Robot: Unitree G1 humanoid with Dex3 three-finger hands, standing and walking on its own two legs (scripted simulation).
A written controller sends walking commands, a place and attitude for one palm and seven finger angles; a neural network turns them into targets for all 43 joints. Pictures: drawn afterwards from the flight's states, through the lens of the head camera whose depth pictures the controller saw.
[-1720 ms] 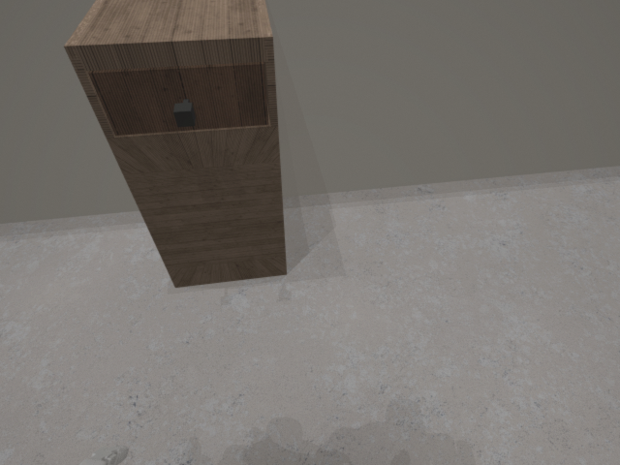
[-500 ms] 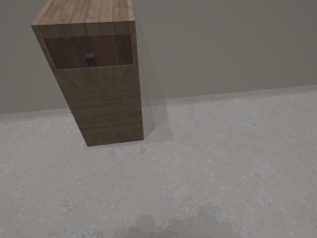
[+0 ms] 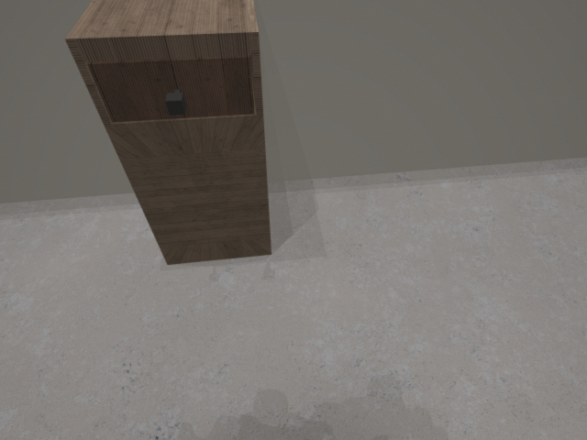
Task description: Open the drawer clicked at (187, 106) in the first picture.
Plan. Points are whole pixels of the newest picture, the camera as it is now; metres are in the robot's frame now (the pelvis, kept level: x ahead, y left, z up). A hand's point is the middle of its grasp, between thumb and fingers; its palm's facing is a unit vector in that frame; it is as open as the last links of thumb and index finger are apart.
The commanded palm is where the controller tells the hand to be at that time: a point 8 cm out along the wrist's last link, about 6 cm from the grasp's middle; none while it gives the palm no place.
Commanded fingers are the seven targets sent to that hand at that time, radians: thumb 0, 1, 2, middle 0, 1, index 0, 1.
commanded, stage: turn to face it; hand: left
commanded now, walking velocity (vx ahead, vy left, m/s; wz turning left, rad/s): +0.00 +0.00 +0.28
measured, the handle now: (176, 99) +0.87 +0.35 -0.01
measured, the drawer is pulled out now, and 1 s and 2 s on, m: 0.00 0.00 0.00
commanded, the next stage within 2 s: take the last steps up to it in 0.34 s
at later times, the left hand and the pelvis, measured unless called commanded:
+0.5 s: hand out of the picture -0.01 +0.21 -0.19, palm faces +0.10 -0.97 -0.23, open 7.4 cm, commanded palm none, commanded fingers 0.00 0.90 0.90 -0.20 -0.30 -0.20 -0.30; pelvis -0.02 +0.01 -0.02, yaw +6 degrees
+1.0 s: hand out of the picture -0.07 +0.13 -0.16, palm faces +0.30 -0.94 -0.16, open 7.4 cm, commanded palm none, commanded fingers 0.00 0.90 0.90 -0.20 -0.30 -0.20 -0.30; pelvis +0.10 +0.04 -0.02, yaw +12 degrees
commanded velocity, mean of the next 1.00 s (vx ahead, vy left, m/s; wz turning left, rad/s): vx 0.17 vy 0.00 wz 0.14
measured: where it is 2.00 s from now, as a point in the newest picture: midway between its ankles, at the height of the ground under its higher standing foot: (277, 390)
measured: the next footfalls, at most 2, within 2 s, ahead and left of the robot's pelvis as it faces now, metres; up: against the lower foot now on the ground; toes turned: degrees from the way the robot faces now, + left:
left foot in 1.04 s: +0.22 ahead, +0.17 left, +0.00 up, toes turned +20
right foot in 1.54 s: +0.45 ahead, -0.04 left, +0.00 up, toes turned +1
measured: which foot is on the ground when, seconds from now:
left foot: down 0.00-0.66, up 0.68-1.00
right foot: down 0.00-1.00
